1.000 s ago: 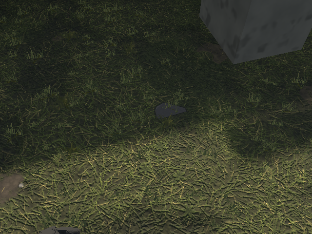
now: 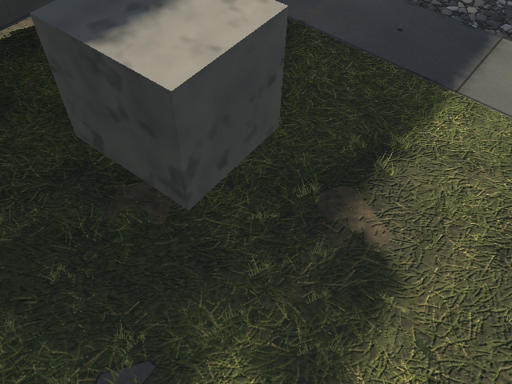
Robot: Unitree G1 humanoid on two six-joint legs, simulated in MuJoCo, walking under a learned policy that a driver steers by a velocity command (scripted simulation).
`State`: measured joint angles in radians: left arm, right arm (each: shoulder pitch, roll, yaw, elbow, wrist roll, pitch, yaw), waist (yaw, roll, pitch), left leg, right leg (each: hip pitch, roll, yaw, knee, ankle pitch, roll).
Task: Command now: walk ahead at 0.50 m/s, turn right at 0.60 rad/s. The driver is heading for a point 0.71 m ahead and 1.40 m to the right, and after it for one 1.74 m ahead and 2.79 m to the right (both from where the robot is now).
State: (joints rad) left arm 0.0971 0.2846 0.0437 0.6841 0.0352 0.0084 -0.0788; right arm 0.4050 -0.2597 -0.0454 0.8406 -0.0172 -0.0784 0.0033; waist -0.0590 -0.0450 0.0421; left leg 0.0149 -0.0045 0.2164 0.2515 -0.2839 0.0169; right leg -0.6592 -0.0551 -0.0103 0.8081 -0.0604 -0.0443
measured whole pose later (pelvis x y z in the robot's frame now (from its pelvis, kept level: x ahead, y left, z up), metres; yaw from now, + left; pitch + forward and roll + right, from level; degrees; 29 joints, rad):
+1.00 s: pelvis +0.47 -0.08 +0.00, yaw -36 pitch +0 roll +0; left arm 0.15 0.29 0.06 0.70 0.03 0.05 -0.05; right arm 0.27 -0.27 -0.04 0.76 -0.02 -0.02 -0.01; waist -0.03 -0.02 0.09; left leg -0.22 0.06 0.19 0.42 -0.20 0.02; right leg -0.54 0.00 0.00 0.87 -0.27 0.00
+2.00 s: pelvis +0.65 -0.28 -0.02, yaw -55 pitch +1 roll +1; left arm 0.06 0.23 0.03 0.78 0.05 -0.03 -0.06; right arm 0.41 -0.21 -0.03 0.93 -0.01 -0.06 -0.03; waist -0.05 -0.02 0.08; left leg 0.07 0.02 0.23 0.41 -0.46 0.00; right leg -0.52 0.04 -0.09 0.56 -0.06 -0.10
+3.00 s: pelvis +0.77 -0.50 -0.01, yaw -90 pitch +2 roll +0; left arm 0.10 0.30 0.06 0.76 0.04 0.01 -0.09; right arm 0.43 -0.24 -0.04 0.88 -0.02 -0.07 -0.01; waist -0.07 -0.05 0.02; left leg 0.10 -0.01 0.13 0.21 -0.34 0.02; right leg -0.66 -0.01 0.00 0.82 -0.13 -0.02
